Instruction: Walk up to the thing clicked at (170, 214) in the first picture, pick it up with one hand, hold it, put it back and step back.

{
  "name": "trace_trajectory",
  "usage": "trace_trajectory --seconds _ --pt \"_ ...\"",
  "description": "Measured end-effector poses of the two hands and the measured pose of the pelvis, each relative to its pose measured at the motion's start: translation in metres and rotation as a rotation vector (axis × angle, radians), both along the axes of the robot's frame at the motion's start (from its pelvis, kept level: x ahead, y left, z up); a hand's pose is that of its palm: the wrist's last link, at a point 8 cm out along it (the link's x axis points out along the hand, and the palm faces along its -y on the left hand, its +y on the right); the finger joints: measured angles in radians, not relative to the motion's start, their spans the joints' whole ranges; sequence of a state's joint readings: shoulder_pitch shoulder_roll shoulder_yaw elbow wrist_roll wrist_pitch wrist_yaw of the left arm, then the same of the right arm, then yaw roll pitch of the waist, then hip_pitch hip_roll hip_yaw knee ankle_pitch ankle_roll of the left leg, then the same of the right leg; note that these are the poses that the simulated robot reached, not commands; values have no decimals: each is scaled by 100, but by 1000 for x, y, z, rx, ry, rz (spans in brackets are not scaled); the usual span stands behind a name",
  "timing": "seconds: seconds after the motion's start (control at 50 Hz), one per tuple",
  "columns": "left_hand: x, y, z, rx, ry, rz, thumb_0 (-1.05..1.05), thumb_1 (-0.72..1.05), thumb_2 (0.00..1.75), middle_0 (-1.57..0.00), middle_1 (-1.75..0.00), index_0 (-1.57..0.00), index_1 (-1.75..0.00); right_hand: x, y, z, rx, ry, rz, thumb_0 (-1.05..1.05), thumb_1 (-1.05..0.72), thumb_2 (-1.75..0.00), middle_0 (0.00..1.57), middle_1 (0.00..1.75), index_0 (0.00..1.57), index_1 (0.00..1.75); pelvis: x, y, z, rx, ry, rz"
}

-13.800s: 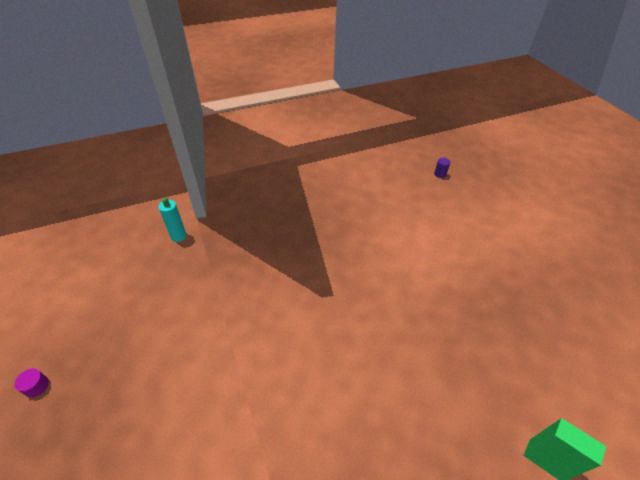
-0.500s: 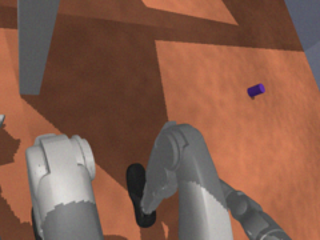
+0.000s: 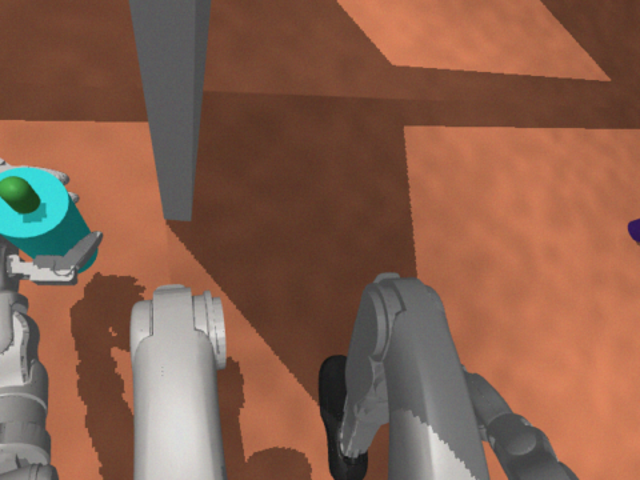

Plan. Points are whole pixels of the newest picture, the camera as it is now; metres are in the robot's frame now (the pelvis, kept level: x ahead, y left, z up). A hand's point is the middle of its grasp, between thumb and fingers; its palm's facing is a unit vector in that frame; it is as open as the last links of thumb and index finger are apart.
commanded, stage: settle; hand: left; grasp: from the side
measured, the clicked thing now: (46, 225) +0.38 +0.29 -0.06
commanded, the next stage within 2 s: lift in 1.04 s
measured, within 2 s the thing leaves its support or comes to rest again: neither
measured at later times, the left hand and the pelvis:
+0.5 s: hand (41, 204) +0.38 +0.28 +0.00, palm faces +0.28 -0.96 -0.05, open 9.0 cm; pelvis +0.01 -0.01 +0.04, yaw +4 degrees
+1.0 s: hand (37, 185) +0.39 +0.27 +0.03, palm faces +0.28 -0.96 -0.04, open 9.1 cm; pelvis +0.01 -0.01 +0.06, yaw +6 degrees
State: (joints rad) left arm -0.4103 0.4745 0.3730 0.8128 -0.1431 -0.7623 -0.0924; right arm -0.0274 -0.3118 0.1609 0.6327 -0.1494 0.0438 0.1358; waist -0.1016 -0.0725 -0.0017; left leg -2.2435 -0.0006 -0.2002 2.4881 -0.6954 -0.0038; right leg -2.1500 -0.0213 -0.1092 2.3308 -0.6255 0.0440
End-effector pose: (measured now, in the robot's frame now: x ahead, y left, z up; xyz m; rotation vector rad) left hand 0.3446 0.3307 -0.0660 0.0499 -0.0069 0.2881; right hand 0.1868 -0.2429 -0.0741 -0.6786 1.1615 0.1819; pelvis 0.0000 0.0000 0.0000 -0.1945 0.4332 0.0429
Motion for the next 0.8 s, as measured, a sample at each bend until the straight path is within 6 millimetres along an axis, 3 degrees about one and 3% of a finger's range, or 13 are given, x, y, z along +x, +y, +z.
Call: trace_trajectory --seconds 0.22,0.8 --pt "5 -4 35 9 33 -15 -1 -22 104 -76 -97 -78 -99 3 -12 -7 52 -7 -114 0 -90 -90 21 30 21 30 9 -7 15 49 70 18" --pt "7 -12 90 -21 53 3 -1 -28 111 -76 -102 -78 -104 14 -14 19 109 -76 -176 1 -91 -90 21 30 21 30 13 -13 55 97 131 38"
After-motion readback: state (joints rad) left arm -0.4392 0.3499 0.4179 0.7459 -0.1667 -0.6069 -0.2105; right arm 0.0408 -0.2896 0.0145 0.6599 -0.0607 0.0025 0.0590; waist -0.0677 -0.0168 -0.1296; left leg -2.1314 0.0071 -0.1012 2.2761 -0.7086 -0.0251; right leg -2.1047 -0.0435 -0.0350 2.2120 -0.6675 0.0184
